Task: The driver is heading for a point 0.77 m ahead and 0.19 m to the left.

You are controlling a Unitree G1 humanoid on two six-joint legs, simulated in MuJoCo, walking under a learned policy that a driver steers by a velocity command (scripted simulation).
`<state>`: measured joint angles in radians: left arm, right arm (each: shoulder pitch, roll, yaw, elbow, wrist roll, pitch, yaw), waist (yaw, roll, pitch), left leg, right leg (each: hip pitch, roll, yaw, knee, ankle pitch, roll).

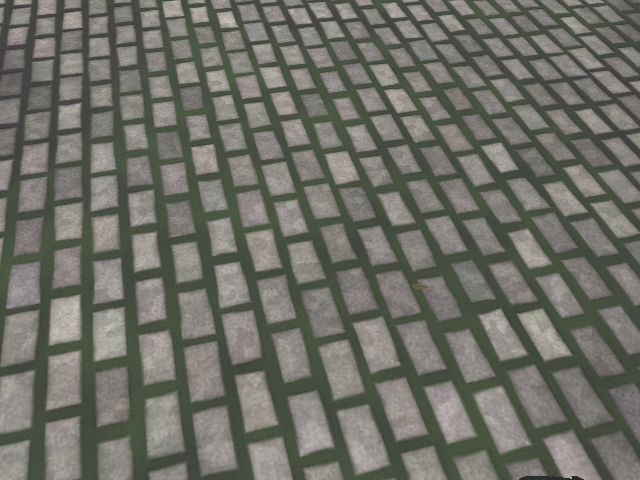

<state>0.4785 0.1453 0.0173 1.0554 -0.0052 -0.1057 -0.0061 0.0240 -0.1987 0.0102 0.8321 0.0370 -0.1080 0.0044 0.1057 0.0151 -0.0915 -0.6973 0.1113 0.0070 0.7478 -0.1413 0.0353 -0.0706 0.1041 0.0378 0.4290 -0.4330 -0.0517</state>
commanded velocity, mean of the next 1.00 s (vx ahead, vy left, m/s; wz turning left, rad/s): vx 0.50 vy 0.00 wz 0.44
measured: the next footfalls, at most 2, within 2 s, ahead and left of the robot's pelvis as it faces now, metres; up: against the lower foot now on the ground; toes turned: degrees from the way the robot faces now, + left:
left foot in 0.06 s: +0.22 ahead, +0.12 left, +0.00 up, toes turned +5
right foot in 0.52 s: +0.47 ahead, -0.06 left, +0.00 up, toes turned +21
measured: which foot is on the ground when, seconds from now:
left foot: up 0.00-0.04, down 0.06-0.52, up 0.54-0.96, down 0.98-1.00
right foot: down 0.00-0.08, up 0.10-0.50, down 0.52-1.00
